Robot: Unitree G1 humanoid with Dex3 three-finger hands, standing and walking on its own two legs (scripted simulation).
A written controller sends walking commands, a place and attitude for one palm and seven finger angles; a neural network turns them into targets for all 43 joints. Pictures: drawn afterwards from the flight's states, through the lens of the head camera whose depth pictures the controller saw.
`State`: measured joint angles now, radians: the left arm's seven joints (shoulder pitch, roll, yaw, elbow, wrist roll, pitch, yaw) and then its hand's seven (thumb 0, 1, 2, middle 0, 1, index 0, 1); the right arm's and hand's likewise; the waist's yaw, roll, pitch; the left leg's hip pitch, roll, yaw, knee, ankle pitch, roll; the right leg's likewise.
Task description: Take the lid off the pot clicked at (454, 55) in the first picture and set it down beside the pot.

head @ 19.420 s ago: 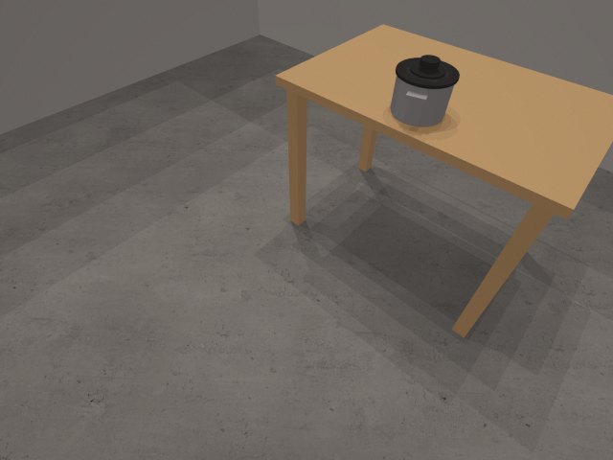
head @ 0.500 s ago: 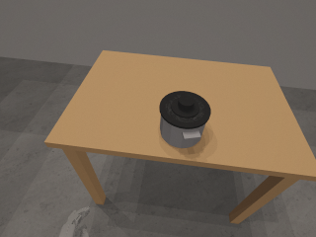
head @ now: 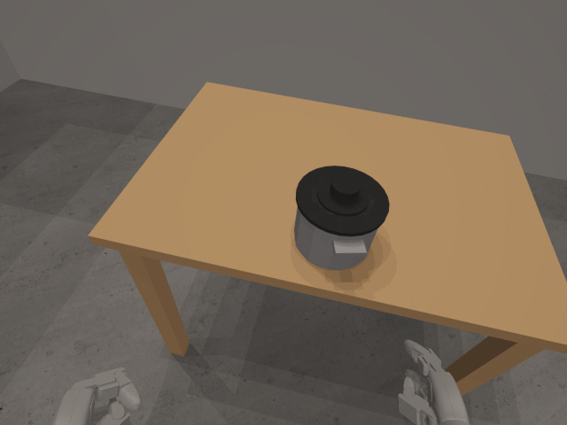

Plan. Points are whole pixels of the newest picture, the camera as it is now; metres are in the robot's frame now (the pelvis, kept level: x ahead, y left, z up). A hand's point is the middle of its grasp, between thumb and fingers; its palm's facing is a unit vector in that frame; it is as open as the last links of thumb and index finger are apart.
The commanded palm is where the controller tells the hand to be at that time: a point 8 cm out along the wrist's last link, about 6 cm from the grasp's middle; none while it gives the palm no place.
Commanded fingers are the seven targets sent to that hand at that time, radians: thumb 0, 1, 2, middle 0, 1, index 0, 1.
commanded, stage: raise the hand higher, near the body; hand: left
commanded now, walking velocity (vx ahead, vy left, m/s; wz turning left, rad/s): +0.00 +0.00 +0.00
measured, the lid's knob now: (345, 187) +0.49 -0.04 +0.07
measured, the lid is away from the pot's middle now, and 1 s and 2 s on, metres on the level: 0.00 0.00 0.00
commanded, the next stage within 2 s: reach forward and open the fingers in 0.84 s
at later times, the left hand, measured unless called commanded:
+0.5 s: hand (133, 375) +0.16 +0.21 +0.03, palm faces +0.25 -0.87 -0.43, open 3.1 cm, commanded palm +0.12 +0.25 +0.07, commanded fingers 0.00 0.90 0.90 -1.30 -1.50 -1.30 -1.50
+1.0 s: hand (161, 324) +0.20 +0.17 +0.10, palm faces +0.21 -0.77 -0.60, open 3.1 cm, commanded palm +0.16 +0.20 +0.14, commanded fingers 0.00 0.80 0.90 -1.22 -1.43 -1.22 -1.43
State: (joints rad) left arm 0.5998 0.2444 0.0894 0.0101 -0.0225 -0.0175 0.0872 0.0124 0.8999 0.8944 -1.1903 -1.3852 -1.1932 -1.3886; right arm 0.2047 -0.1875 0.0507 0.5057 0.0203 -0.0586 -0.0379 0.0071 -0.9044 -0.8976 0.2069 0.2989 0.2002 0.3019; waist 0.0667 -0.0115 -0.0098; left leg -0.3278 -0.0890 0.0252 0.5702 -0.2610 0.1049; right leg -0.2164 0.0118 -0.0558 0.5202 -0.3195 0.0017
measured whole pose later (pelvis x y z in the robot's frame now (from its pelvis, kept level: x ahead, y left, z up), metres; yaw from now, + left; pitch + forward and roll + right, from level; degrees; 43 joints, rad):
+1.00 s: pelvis +0.02 -0.06 +0.01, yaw -2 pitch -1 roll +0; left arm 0.60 0.35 0.18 -0.38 0.15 -0.06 0.09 0.01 0.89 0.89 -1.30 -1.50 -1.30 -1.50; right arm 0.19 -0.22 0.02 0.57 0.02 -0.02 -0.04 0.01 -0.91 -0.90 0.21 0.30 0.20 0.30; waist 0.08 0.06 -0.01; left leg -0.20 -0.03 0.04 0.44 -0.24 0.04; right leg -0.10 0.07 -0.03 0.40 -0.28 -0.07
